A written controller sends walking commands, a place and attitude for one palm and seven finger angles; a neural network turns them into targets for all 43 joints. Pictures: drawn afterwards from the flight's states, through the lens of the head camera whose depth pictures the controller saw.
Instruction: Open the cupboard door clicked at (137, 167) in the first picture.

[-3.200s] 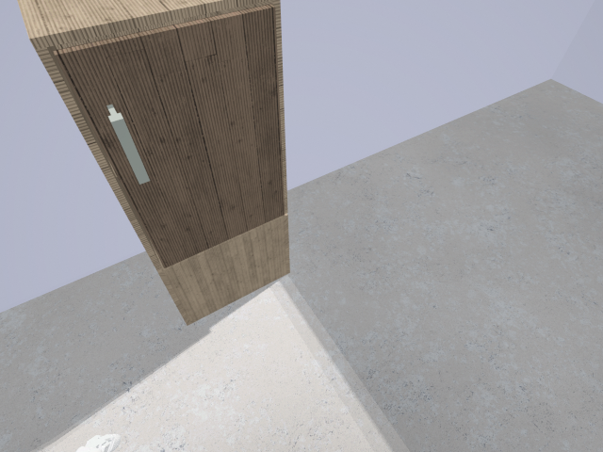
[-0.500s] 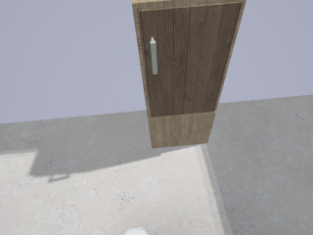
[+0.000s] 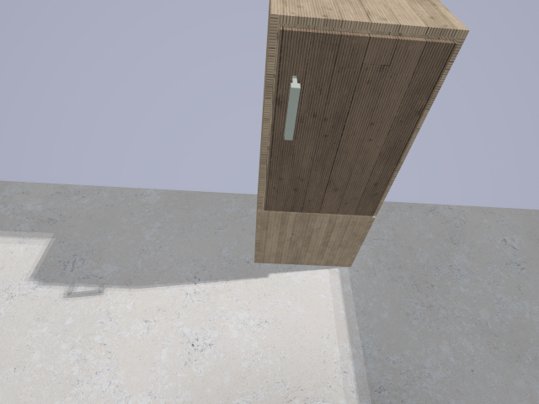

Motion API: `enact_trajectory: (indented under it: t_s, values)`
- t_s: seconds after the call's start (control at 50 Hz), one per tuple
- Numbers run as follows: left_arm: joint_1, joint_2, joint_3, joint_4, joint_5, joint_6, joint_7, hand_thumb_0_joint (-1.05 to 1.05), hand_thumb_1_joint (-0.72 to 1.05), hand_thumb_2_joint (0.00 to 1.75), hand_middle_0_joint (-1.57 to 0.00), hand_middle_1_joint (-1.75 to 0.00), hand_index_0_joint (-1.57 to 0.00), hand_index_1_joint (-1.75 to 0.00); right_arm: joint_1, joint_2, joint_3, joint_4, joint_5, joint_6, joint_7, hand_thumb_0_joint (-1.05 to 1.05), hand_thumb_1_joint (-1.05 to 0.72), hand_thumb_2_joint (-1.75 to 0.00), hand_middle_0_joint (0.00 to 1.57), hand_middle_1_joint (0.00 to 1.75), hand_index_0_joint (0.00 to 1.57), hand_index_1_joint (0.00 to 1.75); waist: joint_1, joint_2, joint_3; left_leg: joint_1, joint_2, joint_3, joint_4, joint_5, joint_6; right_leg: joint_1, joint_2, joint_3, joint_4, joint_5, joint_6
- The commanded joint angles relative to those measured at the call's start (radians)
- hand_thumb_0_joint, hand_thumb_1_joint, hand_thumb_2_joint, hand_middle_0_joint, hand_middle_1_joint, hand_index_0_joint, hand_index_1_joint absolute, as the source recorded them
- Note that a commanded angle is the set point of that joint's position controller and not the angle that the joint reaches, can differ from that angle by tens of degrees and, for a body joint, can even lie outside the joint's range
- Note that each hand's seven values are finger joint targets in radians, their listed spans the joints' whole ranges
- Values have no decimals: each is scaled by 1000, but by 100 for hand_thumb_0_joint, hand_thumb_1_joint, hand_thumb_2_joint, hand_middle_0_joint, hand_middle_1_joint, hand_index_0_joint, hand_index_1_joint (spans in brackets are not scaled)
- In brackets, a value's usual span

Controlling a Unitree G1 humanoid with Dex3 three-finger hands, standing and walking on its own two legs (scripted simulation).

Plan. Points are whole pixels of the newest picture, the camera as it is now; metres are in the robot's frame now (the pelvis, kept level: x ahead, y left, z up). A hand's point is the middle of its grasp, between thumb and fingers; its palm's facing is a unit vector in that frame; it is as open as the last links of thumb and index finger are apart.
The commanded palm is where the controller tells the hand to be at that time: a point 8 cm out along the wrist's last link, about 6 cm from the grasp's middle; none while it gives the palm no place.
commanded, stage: take the last steps up to it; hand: left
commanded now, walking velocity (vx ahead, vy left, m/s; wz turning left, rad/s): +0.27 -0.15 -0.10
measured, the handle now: (291, 108) +0.75 +0.01 +0.04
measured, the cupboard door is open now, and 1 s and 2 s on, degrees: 0 0 0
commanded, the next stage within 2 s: come to a stop and stand still in 0.42 s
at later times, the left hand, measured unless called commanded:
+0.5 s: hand (223, 390) +0.18 +0.09 -0.20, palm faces -0.02 -0.99 -0.13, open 7.3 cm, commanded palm none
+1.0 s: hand (258, 331) +0.28 +0.04 -0.16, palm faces +0.00 -0.96 -0.29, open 7.4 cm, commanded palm none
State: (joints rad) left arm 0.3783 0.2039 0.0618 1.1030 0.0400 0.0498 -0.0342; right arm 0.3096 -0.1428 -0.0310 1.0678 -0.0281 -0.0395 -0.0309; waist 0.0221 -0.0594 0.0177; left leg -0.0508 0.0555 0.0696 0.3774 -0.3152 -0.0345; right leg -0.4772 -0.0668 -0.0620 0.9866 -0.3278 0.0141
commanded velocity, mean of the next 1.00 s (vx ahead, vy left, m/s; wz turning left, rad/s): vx -0.01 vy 0.00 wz -0.01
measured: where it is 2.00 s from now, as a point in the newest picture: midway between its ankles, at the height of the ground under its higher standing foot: outside the picture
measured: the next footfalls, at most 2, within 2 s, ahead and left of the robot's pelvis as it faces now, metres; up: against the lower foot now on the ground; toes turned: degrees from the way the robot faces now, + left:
right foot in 0.18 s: +0.17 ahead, -0.18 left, +0.00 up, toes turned -9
left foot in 0.50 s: +0.23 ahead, +0.01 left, +0.00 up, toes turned +7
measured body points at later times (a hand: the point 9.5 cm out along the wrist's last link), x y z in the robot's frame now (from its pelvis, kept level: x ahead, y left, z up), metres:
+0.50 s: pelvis +0.15 -0.08 -0.01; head +0.16 -0.05 +0.44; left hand +0.19 +0.14 -0.18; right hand +0.20 -0.32 -0.15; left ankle +0.19 +0.01 -0.74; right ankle +0.13 -0.17 -0.74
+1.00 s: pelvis +0.22 -0.15 -0.01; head +0.28 -0.19 +0.44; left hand +0.28 +0.09 -0.14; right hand +0.26 -0.41 -0.18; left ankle +0.17 -0.01 -0.64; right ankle +0.26 -0.27 -0.74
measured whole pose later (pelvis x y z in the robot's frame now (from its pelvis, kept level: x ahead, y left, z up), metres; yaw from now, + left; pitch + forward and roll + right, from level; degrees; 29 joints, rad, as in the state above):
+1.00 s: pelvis +0.22 -0.15 -0.01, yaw -2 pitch +0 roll +2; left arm 0.17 0.15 0.04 0.99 0.03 0.01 0.04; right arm 0.14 -0.23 -0.09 1.03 -0.02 0.08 -0.01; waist 0.01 0.04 0.14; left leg -0.46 -0.02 0.00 1.19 -0.48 -0.06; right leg -0.33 -0.10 -0.08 0.57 -0.23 -0.01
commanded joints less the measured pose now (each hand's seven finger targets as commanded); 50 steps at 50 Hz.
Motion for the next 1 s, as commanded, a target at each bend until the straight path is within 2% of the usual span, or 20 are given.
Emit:
enact_trajectory:
  t_s: [0.0,0.08,0.12,0.14,0.16,0.18,0.24,0.3,0.44,0.46,0.48,0.5,0.58,0.64,0.7,0.76,0.78,0.82,0.86,0.98]
  values:
    - [-139,25,7,-108,-12,-38,-17,0,90,90,-20,-30,-20,-30,74,-196,-44,-5,-6,-18,-20,0,-90,-90,20,30,20,30,-47,220,138,-59,255,-101,-184,202,161,-112,-49,-3,-119,41,16]
    - [-142,33,14,-98,-16,-50,-21,0,90,90,-20,-30,-20,-30,62,-222,-60,9,-12,-8,-12,0,-90,-90,20,30,20,30,-38,217,117,-147,249,-75,-106,163,135,112,5,-74,-323,73,-2]
    - [0,62,29,-51,-14,-61,-15,0,90,90,-20,-30,-20,-30,37,-220,-60,13,-7,-2,-8,0,-90,-90,20,30,20,30,36,178,66,-213,203,-24,72,192,95,322,49,-107,-424,117,-20]
    - [136,119,42,-10,-11,-76,-7,0,90,90,-20,-30,-20,-30,45,-197,-56,11,0,-4,-2,0,-90,-90,20,30,20,30,97,52,-19,-284,139,46,312,211,62,505,6,-32,-496,73,-50]
    - [239,243,70,21,-7,-90,10,0,90,90,-20,-30,-20,-30,79,-101,-31,-15,15,-12,7,0,-90,-90,20,30,20,30,120,-298,-129,-511,8,117,673,-149,25,692,-264,381,-644,42,-152]
    - [245,251,65,18,-26,-86,25,0,90,90,-20,-30,-20,-30,19,-118,-28,-59,23,-4,3,0,-90,-90,20,30,20,30,125,-299,-159,-542,11,1,840,-317,53,631,-334,526,-746,13,-213]
    - [-42,137,27,-57,-14,-80,47,0,90,90,-20,-30,-20,-30,-57,-110,-38,-60,3,5,14,0,-90,-90,20,30,20,30,19,-9,4,-520,94,-54,884,-154,58,297,-261,336,-756,-99,-228]
    - [-129,89,5,-76,-5,-86,56,0,90,90,-20,-30,-20,-30,36,-61,-31,-36,-4,36,23,0,-90,-90,20,30,20,30,-54,-39,21,-366,83,-1,681,-104,39,135,-183,147,-778,2,-190]
    - [-138,86,5,-86,-19,-62,38,0,90,90,-20,-30,-20,-30,121,-66,-20,-19,-4,13,11,0,-90,-90,20,30,20,30,-98,12,30,-79,30,86,172,84,28,76,-85,93,-625,-39,-162]
    - [-116,46,-3,-93,-24,-58,31,0,90,90,-20,-30,-20,-30,162,-110,-28,-4,-7,4,4,0,-90,-90,20,30,20,30,-107,132,35,-12,98,-27,54,14,48,18,-24,61,-469,-43,-127]
    - [-81,-6,-8,-110,-24,-56,19,0,90,90,-20,-30,-20,-30,216,-206,-52,-4,-17,-4,-3,0,-90,-90,20,30,20,30,-116,373,27,33,330,-373,-124,-125,136,-115,71,-36,-200,-145,-68]
    - [-131,31,0,-143,-10,-55,16,0,90,90,-20,-30,-20,-30,211,-249,-58,-9,-16,1,-15,0,-90,-90,20,30,20,30,-121,349,73,-8,450,-543,-209,-80,217,-185,77,6,-11,-233,-49]
    - [-94,5,2,-93,-19,-44,27,0,90,90,-20,-30,-20,-30,-5,-120,-6,-51,-2,-20,-34,0,-90,-90,20,30,20,30,-4,194,62,-118,288,-135,-76,765,184,-27,-16,79,18,-65,10]
    - [-86,-6,-14,-78,-26,-30,44,0,90,90,-20,-30,-20,-30,-32,-144,-15,-37,7,-5,-30,0,-90,-90,20,30,20,30,-14,231,-24,-28,222,-16,-10,937,159,83,7,11,-207,-2,21]
    - [-122,16,-10,-106,-21,-31,50,0,90,90,-20,-30,-20,-30,-22,-178,-47,-27,7,22,-21,0,-90,-90,20,30,20,30,-35,244,-23,19,224,-15,29,914,157,99,24,-31,-319,3,10]
    - [-68,55,8,-104,-17,-42,52,0,90,90,-20,-30,-20,-30,-55,-197,-70,-40,6,47,-10,0,-90,-90,20,30,20,30,1,216,-63,0,188,17,146,732,98,205,14,-44,-493,220,5]
    - [-41,101,16,-98,-13,-51,57,0,90,90,-20,-30,-20,-30,-49,-173,-72,-47,10,51,-4,0,-90,-90,20,30,20,30,8,121,-91,-75,140,50,223,536,57,310,-46,0,-534,536,2]
    - [6,218,37,-98,-11,-57,65,0,90,90,-20,-30,-20,-30,-20,-100,-66,-78,21,64,2,0,-90,-90,20,30,20,30,35,-180,-147,-341,-53,41,562,-317,-3,476,-372,261,-520,1240,-173]
    - [-26,198,38,-100,-13,-49,79,0,90,90,-20,-30,-20,-30,-73,-102,-67,-86,20,86,-5,0,-90,-90,20,30,20,30,37,-186,-139,-423,-50,-110,812,-316,4,436,-367,287,-530,1126,-222]
    - [-101,176,36,-141,-10,-53,101,0,90,90,-20,-30,-20,-30,-134,-133,-67,-111,3,120,26,0,-90,-90,20,30,20,30,19,-95,-103,-488,-44,-138,887,-97,-33,368,-307,197,-570,747,-181]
